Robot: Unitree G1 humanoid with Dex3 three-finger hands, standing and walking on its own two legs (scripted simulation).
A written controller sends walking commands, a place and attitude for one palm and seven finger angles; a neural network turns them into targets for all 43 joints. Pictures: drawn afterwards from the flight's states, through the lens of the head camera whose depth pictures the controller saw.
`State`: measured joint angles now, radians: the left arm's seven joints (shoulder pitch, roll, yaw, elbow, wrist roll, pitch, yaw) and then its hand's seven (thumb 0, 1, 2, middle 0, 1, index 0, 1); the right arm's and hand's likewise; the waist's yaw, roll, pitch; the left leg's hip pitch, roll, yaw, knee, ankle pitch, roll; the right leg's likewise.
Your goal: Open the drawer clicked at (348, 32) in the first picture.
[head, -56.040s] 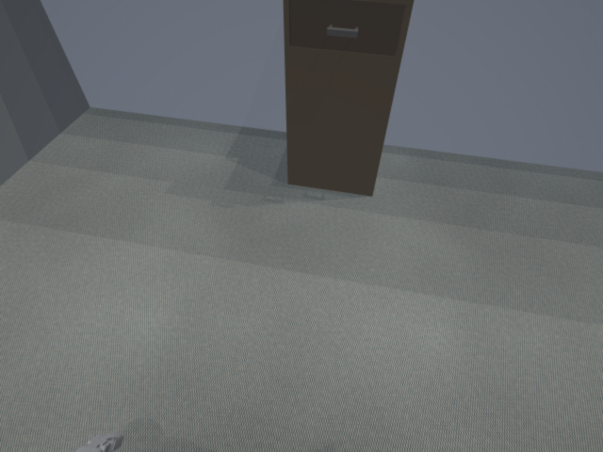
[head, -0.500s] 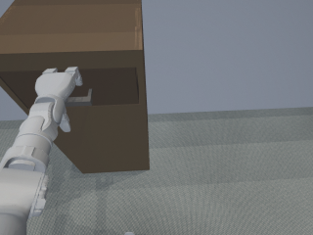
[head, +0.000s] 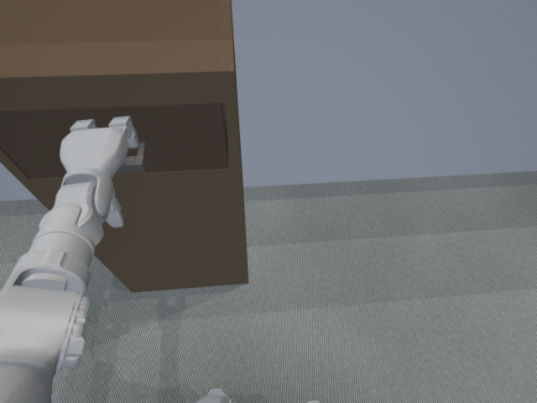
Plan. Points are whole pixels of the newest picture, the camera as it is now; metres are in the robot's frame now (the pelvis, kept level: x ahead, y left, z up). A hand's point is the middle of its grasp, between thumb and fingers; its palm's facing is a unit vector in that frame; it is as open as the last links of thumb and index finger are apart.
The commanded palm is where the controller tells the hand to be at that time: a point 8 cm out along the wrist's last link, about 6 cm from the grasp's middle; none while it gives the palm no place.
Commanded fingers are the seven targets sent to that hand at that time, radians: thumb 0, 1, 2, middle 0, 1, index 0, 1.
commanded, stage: lower the fingers behind the handle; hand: left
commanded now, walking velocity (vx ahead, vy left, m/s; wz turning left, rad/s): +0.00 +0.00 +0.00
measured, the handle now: (114, 157) +0.51 +0.25 +0.03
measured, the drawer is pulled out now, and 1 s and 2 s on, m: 0.00 0.00 0.00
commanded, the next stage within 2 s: lift the fingers back up to retry in 0.78 s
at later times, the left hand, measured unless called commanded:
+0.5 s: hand (111, 178) +0.47 +0.25 +0.03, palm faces -0.01 -0.02 -1.00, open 13.7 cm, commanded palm +0.45 +0.26 +0.06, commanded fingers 0.00 -0.50 0.30 -0.30 -1.20 -0.30 -1.20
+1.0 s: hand (111, 178) +0.47 +0.25 +0.03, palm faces -0.03 -0.03 -1.00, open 13.7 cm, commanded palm +0.45 +0.26 +0.08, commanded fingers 0.00 -0.50 0.30 -0.30 -1.20 -0.30 -1.20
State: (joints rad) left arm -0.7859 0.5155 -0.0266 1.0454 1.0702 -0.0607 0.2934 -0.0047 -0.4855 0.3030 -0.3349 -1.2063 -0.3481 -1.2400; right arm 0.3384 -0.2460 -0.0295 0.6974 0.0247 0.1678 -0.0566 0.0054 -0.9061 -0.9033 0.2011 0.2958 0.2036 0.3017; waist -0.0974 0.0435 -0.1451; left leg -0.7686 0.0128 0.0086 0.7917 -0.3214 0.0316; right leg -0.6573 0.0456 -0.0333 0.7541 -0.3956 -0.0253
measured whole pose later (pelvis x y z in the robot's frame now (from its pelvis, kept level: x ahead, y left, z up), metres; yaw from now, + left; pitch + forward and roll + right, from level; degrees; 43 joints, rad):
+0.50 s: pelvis -0.02 +0.01 -0.01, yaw -1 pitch +19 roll -3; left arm -0.82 0.55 -0.02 1.07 1.08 -0.08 0.32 0.00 -0.49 0.30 -0.32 -1.28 -0.33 -1.26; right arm 0.38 -0.26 -0.03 0.68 0.02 0.16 -0.05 0.01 -0.91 -0.90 0.20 0.30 0.20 0.30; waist -0.11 0.05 -0.16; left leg -0.89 0.02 0.01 0.88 -0.34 0.04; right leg -0.78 0.05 -0.03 0.84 -0.41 -0.02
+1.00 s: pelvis -0.01 +0.01 -0.01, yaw -2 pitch +19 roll -3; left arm -0.79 0.54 -0.01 1.03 1.08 -0.07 0.29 0.00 -0.49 0.30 -0.31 -1.28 -0.33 -1.23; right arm 0.36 -0.25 -0.03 0.66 0.02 0.16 -0.06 0.00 -0.91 -0.90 0.20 0.30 0.20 0.30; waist -0.11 0.05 -0.15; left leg -0.87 0.02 0.03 0.87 -0.34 0.05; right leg -0.76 0.05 -0.01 0.83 -0.40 -0.01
